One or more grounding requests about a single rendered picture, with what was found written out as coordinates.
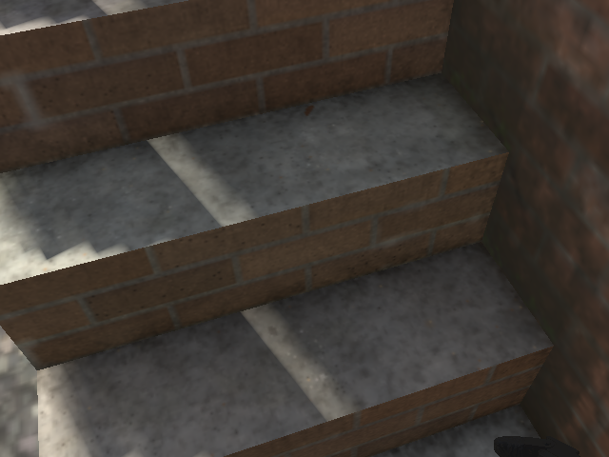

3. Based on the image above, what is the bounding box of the right robot hand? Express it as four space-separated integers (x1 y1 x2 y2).
494 436 580 457

